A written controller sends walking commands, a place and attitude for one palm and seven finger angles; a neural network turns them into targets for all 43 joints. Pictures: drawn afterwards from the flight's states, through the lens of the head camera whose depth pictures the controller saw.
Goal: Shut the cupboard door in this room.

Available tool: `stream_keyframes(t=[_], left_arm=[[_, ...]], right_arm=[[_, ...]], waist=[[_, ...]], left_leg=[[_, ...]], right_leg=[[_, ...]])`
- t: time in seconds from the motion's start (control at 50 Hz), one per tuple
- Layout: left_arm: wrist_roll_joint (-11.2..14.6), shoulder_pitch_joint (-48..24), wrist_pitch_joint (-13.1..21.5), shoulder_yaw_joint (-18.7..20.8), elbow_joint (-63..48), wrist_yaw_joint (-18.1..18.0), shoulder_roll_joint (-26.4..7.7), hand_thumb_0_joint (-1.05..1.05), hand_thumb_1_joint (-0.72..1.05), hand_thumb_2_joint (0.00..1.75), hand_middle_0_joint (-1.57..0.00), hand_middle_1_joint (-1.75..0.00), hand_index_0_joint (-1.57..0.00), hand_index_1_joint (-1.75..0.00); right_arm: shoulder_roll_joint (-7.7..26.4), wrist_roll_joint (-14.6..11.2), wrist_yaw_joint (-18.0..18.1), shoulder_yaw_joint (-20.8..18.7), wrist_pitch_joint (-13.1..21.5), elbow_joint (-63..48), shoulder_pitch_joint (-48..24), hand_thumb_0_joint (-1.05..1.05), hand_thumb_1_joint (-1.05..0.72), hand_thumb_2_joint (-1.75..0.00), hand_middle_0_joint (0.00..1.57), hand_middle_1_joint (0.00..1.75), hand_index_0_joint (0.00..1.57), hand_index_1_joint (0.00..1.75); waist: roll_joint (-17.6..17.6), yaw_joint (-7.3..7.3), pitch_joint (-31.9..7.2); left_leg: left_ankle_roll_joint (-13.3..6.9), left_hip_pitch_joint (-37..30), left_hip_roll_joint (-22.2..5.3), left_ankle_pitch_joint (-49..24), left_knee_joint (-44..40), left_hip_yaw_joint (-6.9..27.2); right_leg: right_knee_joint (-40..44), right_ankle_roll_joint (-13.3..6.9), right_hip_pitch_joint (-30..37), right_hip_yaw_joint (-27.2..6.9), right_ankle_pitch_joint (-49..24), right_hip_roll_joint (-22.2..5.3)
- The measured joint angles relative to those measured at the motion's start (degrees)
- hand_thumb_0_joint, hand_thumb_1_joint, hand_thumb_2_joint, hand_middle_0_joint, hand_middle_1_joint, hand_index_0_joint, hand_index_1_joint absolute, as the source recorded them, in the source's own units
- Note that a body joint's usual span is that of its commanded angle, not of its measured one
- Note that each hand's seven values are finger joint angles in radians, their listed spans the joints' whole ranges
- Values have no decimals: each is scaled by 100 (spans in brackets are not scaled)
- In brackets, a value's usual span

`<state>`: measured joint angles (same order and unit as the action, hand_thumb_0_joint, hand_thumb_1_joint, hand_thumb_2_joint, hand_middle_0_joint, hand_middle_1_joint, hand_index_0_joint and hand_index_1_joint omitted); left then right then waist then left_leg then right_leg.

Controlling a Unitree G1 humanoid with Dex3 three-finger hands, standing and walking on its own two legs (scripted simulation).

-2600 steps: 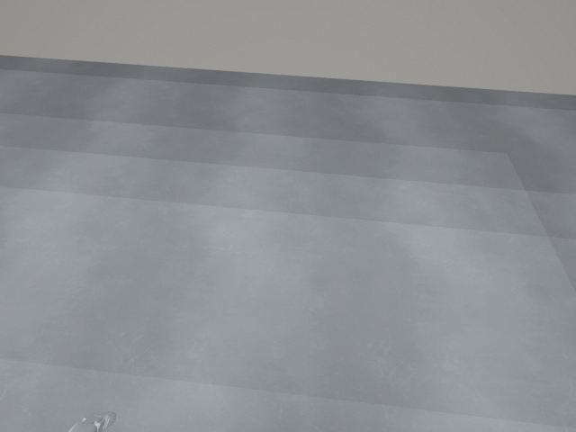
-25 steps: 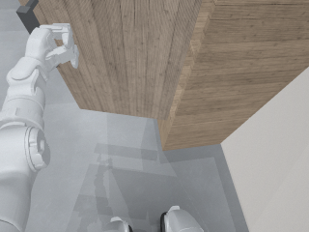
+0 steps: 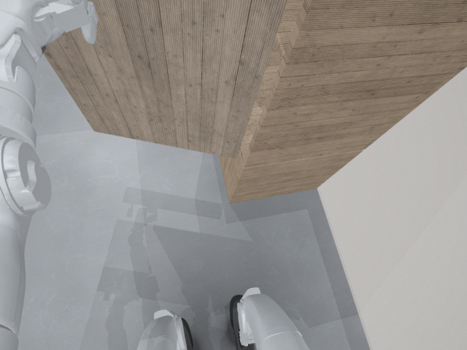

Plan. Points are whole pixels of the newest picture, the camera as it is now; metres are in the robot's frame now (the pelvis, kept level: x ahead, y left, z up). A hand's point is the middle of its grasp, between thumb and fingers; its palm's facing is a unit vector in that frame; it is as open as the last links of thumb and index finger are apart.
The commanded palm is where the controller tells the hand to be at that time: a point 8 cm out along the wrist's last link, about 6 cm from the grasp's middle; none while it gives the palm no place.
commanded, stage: push the door shut along its arc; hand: left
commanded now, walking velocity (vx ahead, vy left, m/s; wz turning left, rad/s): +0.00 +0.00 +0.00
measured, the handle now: out of the picture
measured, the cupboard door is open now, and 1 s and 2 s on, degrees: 69 61 61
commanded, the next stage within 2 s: pull the fist back off the door in 0.14 s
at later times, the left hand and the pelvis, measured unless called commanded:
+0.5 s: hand out of the picture +0.62 +0.08 +0.13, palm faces +0.07 -1.00 -0.04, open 3.0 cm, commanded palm +0.59 +0.11 +0.13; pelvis +0.01 +0.00 +0.00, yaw +0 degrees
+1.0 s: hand (118, 47) +0.53 +0.07 +0.13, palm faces +0.05 -1.00 -0.02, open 3.1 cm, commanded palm +0.50 +0.11 +0.13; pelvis +0.02 -0.01 +0.03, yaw +0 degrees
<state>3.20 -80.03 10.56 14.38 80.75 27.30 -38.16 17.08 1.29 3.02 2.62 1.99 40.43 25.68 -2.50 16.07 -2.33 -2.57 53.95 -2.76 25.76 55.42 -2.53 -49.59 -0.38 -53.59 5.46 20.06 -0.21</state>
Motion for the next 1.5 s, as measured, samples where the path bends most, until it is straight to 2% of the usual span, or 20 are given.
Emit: stream_keyframes(t=[0.26,0.28,0.3,0.34,0.4,0.42,0.46,0.52,0.58,0.68,0.74,0.84,0.92,1.08,1.16,1.3,1.38,1.5], left_arm=[[-125,-592,-142,-226,162,-28,-108,-1,96,99,-130,-150,-130,-150],[-108,-617,-201,-45,171,-191,-33,-1,96,98,-130,-150,-130,-150],[-78,-629,-258,142,167,-511,92,-1,93,97,-130,-150,-130,-150],[-88,-614,-325,463,87,-1425,382,0,89,95,-130,-150,-130,-150],[-440,-390,-179,587,-289,-2836,838,0,85,93,-130,-150,-130,-150],[-596,-287,-69,556,-404,-3162,957,0,85,92,-130,-150,-130,-150],[-791,-89,131,458,-529,-3523,1122,0,87,92,-130,-150,-130,-150],[-886,118,192,445,-434,-3496,1250,0,89,92,-130,-150,-130,-150],[-764,392,194,604,-395,-3391,1345,1,89,92,-130,-150,-130,-150],[-620,1014,634,718,-645,-3377,1546,1,90,91,-130,-150,-130,-149],[-551,1300,742,615,-717,-3328,1654,1,90,91,-130,-150,-130,-149],[-289,1866,812,459,-1034,-3202,1957,1,90,90,-130,-150,-130,-149],[-173,2237,960,165,-1312,-3188,2217,1,90,90,-130,-150,-130,-150],[-102,2572,1084,-136,-1572,-3269,2619,1,90,90,-130,-150,-130,-150],[-126,2504,1085,-166,-1403,-3318,2640,1,90,90,-130,-150,-130,-150],[-119,2245,1087,59,-1123,-3252,2394,1,90,90,-130,-150,-130,-150],[-24,2746,1135,203,-1624,-2995,2337,1,90,90,-130,-150,-130,-149],[333,3977,760,105,-2789,-2693,2451,1,90,90,-130,-150,-130,-149]], right_arm=[[-35,64,-38,9,71,101,-26,0,-90,-89,20,30,20,30],[-33,88,-51,0,68,63,10,0,-90,-89,20,30,20,30],[-28,120,-93,-7,73,7,66,0,-90,-89,20,30,20,30],[-55,221,-242,-6,77,-105,161,0,-90,-89,20,30,20,30],[-145,425,-546,-36,87,-258,300,0,-90,-89,20,30,20,30],[-185,473,-641,-45,82,-276,323,0,-90,-89,20,30,20,30],[-277,503,-778,-57,37,-266,337,0,-90,-89,20,30,20,30],[-368,451,-838,-38,-88,-227,333,0,-90,-89,20,30,20,30],[-384,391,-803,-43,-153,-241,374,0,-90,-89,20,30,20,30],[-321,329,-775,-120,-133,-251,487,0,-90,-89,20,30,20,30],[-276,272,-764,-177,-176,-219,486,0,-90,-89,20,30,20,30],[-188,176,-712,-290,-228,-201,391,0,-90,-89,20,30,20,30],[-124,123,-665,-377,-204,-173,201,0,-90,-90,20,30,20,30],[-82,45,-565,-430,-137,-140,-322,1,-90,-90,20,30,20,30],[-137,17,-514,-361,-109,-151,-521,1,-90,-90,20,30,20,30],[-250,10,-471,-231,-25,-178,-576,0,-90,-90,20,30,20,30],[-256,-49,-461,-256,-103,-232,-349,1,-90,-90,20,30,20,30],[-228,-238,-366,-287,-220,-214,-115,1,-90,-90,20,30,20,30]], waist=[[-19,153,-22],[-59,137,-41],[-107,109,-67],[-140,72,-107],[-174,29,-196],[-174,22,-215],[-160,12,-230],[-155,9,-221],[-185,-8,-232],[-216,-158,-286],[-191,-271,-293],[-120,-488,-299],[-63,-638,-274],[-3,-815,-264],[2,-824,-247],[25,-748,-218],[-6,-850,-265],[-70,-1070,-224]], left_leg=[[-13,403,-28,132,314,47],[-11,452,-33,141,337,67],[-9,501,-36,144,351,91],[-2,537,-24,132,334,107],[12,560,-11,105,281,112],[17,543,-9,101,262,105],[25,456,-10,92,198,84],[34,231,-12,54,27,52],[42,-57,-19,-2,-203,-9],[58,-584,-33,-57,-554,-141],[71,-868,-29,-83,-714,-176],[100,-1252,-11,-150,-938,-183],[119,-1424,17,-181,-991,-137],[133,-1599,73,-227,-999,-105],[137,-1666,97,-263,-1016,-105],[153,-1591,95,-340,-1013,-125],[158,-1757,61,-364,-1137,-234],[162,-2361,35,-446,-1492,-291]], right_leg=[[-258,-1,-371,36,104,15],[-257,2,-402,53,107,21],[-244,7,-429,76,103,24],[-218,20,-454,90,93,14],[-179,25,-478,95,80,4],[-171,23,-469,87,81,3],[-134,14,-404,66,79,8],[3,-1,-207,34,48,21],[198,-5,39,-25,-8,43],[455,-8,470,-158,-58,81],[561,-18,717,-194,-64,88],[719,-40,1073,-202,-90,84],[742,-54,1255,-158,-82,58],[663,-72,1409,-128,-60,0],[628,-79,1457,-129,-64,-24],[585,-108,1354,-148,-122,-23],[665,-114,1451,-257,-169,23],[1022,-110,2034,-312,-272,77]])
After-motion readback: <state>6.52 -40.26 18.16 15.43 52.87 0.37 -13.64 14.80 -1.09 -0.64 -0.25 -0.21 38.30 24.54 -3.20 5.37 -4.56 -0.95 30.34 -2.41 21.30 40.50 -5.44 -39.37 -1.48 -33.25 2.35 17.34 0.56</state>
